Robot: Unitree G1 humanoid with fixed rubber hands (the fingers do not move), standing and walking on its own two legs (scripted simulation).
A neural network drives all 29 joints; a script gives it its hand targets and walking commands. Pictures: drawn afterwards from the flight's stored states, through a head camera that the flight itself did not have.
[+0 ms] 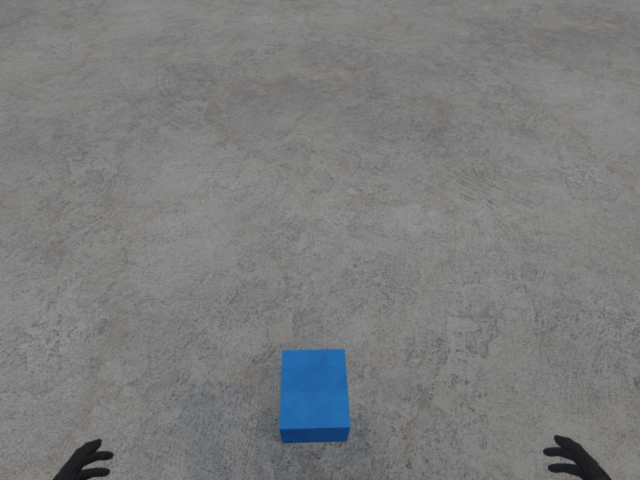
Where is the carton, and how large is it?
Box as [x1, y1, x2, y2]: [279, 349, 350, 442]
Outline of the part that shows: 344,349 282,350 279,426 282,442 346,440 350,425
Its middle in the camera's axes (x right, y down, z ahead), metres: -0.02 +0.47 +1.13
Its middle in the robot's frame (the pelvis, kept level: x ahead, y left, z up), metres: +0.46 +0.00 -0.69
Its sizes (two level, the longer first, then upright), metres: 0.216 0.186 0.146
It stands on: the floor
